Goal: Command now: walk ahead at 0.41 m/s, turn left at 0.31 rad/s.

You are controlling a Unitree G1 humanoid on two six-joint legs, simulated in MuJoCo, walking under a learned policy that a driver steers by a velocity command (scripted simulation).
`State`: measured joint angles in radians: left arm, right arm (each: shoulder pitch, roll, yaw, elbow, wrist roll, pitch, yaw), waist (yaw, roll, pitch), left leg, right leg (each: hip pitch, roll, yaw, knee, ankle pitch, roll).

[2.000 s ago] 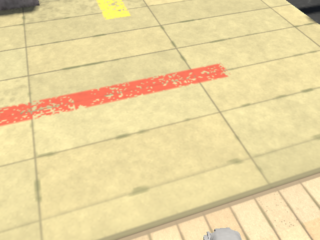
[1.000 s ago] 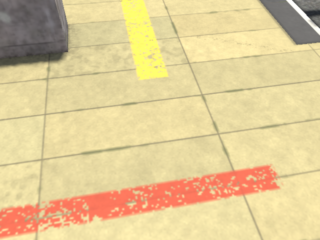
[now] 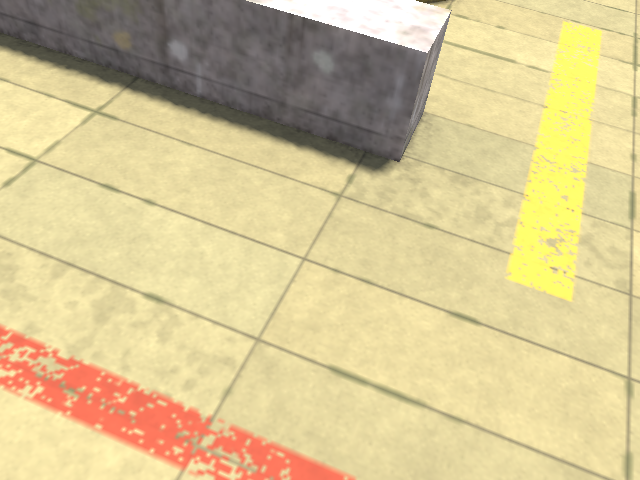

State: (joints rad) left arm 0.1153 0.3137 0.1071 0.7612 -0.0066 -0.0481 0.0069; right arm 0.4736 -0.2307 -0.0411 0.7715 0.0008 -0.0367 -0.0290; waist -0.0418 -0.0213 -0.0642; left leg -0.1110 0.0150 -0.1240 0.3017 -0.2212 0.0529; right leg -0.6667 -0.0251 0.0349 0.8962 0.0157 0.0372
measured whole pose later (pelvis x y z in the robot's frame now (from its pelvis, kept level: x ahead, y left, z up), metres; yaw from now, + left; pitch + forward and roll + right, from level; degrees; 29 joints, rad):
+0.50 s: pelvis +0.22 -0.07 -0.01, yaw +2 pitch +3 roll -1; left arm 0.31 0.25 0.05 0.84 0.00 -0.09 -0.02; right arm 0.24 -0.29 -0.06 0.70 0.01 -0.07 -0.01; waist 0.03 0.05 0.00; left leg -0.64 0.10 -0.03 1.06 -0.24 0.00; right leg -0.14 0.06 -0.03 0.30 -0.21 -0.05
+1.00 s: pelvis +0.47 -0.01 -0.02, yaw -4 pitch +2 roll +0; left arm 0.19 0.31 0.07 0.77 -0.02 0.02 0.02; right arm 0.18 -0.25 -0.05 0.72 -0.03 -0.07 0.00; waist 0.00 -0.04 0.07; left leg -0.29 0.01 0.13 0.40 -0.14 0.05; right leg -0.62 -0.06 0.04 1.08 -0.34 0.07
